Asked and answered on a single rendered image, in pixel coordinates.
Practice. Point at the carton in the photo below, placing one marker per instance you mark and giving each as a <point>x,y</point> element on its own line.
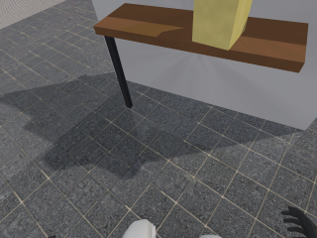
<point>219,23</point>

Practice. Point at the robot right hand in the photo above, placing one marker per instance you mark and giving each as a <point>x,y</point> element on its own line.
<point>308,228</point>

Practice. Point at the left robot thigh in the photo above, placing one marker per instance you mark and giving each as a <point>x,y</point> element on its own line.
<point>141,229</point>

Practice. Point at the table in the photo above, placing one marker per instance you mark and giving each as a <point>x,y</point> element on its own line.
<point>266,42</point>

